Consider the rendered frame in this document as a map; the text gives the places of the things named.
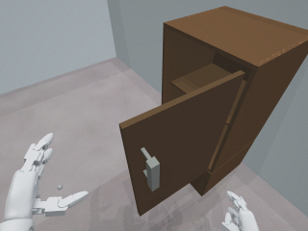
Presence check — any right robot hand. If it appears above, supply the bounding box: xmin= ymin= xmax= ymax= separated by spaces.
xmin=221 ymin=191 xmax=260 ymax=231

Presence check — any robot left forearm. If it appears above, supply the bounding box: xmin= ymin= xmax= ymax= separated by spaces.
xmin=0 ymin=218 xmax=36 ymax=231

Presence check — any cupboard door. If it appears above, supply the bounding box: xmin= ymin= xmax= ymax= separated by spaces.
xmin=118 ymin=70 xmax=245 ymax=216

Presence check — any left robot hand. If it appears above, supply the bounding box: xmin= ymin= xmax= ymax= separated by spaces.
xmin=4 ymin=133 xmax=89 ymax=221

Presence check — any handle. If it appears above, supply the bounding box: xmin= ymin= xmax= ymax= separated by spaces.
xmin=141 ymin=147 xmax=160 ymax=191

